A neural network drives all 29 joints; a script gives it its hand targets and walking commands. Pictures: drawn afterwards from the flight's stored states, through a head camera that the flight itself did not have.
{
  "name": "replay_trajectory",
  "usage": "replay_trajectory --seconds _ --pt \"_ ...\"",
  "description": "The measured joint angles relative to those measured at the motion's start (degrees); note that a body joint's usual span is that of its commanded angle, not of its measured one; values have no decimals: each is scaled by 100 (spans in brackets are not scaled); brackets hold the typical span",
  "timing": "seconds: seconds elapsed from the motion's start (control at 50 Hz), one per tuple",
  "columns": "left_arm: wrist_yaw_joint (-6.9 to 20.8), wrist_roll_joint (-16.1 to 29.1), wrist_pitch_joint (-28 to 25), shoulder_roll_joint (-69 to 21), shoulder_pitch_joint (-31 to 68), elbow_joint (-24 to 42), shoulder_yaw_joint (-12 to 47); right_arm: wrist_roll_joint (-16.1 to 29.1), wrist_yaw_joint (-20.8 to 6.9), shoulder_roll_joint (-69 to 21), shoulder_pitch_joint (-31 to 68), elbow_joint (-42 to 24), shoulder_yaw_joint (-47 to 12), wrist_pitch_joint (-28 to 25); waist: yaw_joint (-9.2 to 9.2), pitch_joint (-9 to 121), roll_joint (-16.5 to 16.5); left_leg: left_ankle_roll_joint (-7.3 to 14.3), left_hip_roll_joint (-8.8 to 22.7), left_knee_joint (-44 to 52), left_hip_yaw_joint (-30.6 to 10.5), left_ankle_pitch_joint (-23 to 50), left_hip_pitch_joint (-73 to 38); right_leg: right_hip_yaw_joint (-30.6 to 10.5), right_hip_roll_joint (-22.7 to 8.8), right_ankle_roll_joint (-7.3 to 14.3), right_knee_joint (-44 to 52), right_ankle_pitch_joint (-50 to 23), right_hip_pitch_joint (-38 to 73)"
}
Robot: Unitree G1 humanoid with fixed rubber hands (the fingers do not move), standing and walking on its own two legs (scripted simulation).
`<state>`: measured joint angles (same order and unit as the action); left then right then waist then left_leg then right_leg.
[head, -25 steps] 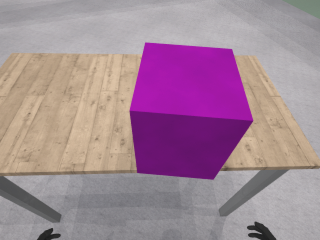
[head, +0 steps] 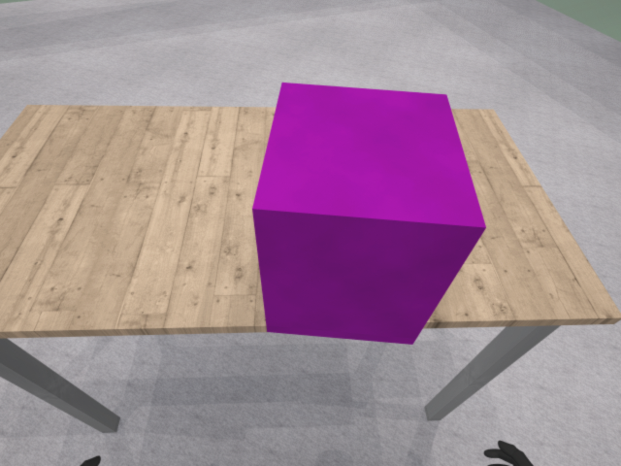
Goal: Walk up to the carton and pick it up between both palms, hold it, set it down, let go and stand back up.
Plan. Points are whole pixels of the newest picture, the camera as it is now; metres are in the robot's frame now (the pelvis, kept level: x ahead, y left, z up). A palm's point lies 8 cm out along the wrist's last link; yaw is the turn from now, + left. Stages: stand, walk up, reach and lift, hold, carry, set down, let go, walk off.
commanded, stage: stand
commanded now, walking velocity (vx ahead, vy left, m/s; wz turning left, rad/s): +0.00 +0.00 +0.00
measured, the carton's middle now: (351, 220) +0.40 -0.04 +0.11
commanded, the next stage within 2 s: none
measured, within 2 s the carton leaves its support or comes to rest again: neither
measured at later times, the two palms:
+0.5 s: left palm out of the picture +0.06 +0.30 -0.11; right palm out of the picture +0.09 -0.29 -0.09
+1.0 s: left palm out of the picture +0.04 +0.30 -0.11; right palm out of the picture +0.07 -0.29 -0.10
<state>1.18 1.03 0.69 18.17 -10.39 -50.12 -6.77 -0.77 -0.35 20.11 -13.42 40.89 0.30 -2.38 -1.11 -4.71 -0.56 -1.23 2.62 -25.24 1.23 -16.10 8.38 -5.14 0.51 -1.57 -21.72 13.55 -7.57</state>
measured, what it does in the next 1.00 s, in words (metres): stands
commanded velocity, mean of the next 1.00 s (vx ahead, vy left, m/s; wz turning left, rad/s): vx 0.00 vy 0.00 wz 0.00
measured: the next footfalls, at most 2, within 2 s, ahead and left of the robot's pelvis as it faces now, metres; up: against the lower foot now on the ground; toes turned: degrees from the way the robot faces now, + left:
none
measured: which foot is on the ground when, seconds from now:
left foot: down 0.00-1.00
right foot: down 0.00-1.00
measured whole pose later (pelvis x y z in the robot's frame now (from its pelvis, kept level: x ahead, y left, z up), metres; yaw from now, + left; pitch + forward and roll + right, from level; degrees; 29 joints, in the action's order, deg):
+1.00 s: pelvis -0.03 +0.00 +0.00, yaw +0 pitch -3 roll -1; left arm 1.2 1.0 0.3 18.3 -8.9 -56.8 -6.8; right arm -0.8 -0.3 20.3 -13.4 46.4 0.3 -2.4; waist -1.1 -4.7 -0.9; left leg -1.2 2.6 -24.5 1.2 -13.7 8.0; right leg -5.1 0.5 -1.6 -21.7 11.5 -7.6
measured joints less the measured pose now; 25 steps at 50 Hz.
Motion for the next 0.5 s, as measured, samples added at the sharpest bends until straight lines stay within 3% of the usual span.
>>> replay_trajectory --seconds 0.5 --pt "0 0 -9 6 77 -379 0 0 0 12 0 324 0 4 0 0 -12 1 0 1 0 108 -1 0 0 0 0 -110 0"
